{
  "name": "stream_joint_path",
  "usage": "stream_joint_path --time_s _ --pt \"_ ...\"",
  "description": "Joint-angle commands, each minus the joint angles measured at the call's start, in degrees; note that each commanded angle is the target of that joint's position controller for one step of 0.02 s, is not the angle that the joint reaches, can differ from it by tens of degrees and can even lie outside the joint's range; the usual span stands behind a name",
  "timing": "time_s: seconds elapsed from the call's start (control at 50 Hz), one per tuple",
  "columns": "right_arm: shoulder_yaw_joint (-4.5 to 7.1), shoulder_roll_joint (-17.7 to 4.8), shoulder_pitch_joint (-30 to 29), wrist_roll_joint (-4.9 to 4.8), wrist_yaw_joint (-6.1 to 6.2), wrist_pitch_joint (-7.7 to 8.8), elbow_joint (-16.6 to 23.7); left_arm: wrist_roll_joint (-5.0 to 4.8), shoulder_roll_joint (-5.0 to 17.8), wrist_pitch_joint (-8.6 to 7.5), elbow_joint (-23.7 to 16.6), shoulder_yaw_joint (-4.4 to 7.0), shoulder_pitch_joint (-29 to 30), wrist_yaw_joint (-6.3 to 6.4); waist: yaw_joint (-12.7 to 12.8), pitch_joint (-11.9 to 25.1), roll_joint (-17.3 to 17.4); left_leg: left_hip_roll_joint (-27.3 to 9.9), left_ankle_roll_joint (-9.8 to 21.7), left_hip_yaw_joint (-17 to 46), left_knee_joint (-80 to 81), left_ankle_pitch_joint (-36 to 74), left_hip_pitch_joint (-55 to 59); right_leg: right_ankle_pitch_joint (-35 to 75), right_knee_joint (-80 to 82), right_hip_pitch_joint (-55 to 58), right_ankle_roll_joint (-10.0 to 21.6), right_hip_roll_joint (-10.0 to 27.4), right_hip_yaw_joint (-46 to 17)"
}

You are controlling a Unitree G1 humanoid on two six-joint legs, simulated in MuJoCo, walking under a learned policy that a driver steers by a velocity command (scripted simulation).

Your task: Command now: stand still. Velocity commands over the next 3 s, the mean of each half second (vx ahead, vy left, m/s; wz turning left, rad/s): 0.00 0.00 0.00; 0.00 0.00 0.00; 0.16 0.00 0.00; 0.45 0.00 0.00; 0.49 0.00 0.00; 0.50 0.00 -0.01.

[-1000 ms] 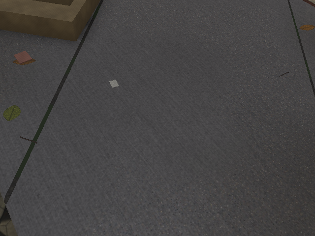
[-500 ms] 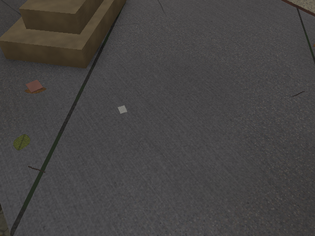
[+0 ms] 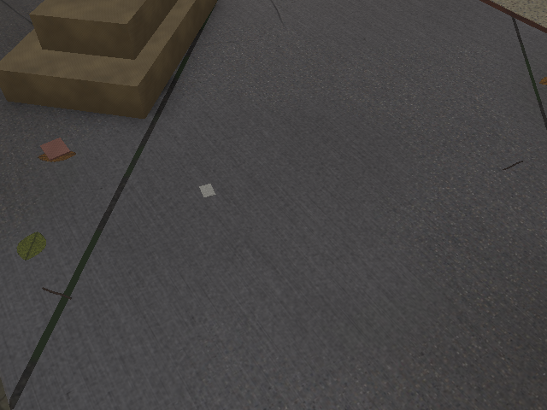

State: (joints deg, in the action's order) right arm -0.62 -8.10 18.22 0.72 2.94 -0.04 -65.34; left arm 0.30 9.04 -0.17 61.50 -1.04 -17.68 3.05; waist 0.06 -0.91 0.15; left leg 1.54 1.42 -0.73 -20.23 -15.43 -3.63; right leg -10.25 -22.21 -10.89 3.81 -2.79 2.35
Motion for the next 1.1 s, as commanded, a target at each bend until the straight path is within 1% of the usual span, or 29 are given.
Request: stream_joint_path --time_s 0.02,0.36,0.38,0.46,0.66,1.1 --pt "0.37 -3.83 4.24 0.01 0.16 0.28 -0.28 -0.03 4.51 -0.29 -0.02 0.68 -3.65 0.11 0.09 -3.62 -0.24 -5.82 1.71 5.32 3.59 5.79 -5.41 3.69 4.78 0.78 0.97 7.85 -8.89" --pt "-0.17 -2.01 7.32 -0.01 0.31 0.47 -2.38 -0.12 2.64 -0.38 2.88 0.31 -6.07 0.15 0.15 -4.39 0.00 -5.96 1.44 5.13 3.00 4.61 -6.75 1.53 5.36 0.21 0.94 7.63 -9.43" --pt "-0.39 -1.42 7.47 0.08 0.30 0.44 -2.36 -0.13 2.61 -0.47 2.99 0.29 -6.26 0.16 0.14 -4.49 -0.02 -6.01 1.32 5.08 2.79 4.64 -6.50 1.78 5.42 -0.15 0.87 7.66 -9.48" --pt "-0.44 -1.54 8.11 0.05 0.33 0.48 -2.47 -0.15 2.31 -0.58 3.27 0.25 -6.57 0.14 0.12 -4.43 0.08 -6.07 1.24 5.07 2.60 4.67 -6.69 2.27 5.27 0.09 0.88 7.60 -9.48" --pt "-0.67 -1.04 9.00 0.01 0.33 0.55 -2.57 -0.21 1.85 -0.73 3.82 0.17 -7.26 0.12 0.17 -4.43 0.25 -6.33 1.09 4.96 2.27 5.09 -6.94 4.12 4.73 0.78 0.96 7.42 -9.34" --pt "-0.59 -0.68 10.01 -0.02 0.43 0.59 -2.60 -0.25 1.44 -0.95 4.15 0.17 -7.89 0.22 0.15 -4.47 0.40 -6.56 0.73 4.64 1.94 5.87 -6.47 7.57 4.04 1.91 1.14 7.39 -9.38"
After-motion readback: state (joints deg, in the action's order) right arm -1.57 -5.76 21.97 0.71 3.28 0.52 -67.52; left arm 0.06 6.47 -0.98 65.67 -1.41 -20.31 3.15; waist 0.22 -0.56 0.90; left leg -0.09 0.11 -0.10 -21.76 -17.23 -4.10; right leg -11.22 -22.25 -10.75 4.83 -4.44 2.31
